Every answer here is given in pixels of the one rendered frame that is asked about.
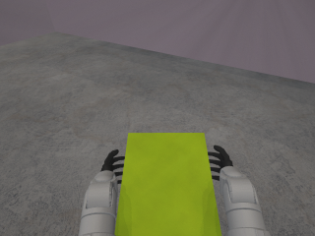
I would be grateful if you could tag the left robot hand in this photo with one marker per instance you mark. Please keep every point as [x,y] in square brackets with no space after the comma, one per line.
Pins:
[108,164]

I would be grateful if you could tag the right robot forearm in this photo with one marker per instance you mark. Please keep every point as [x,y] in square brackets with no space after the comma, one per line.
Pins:
[241,204]

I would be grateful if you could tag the right robot hand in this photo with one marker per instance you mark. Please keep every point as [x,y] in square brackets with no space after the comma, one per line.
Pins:
[223,161]

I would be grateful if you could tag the left robot forearm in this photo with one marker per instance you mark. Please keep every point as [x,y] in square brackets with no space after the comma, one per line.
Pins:
[100,205]

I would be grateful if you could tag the carton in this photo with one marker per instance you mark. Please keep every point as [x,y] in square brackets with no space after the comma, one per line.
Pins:
[167,187]

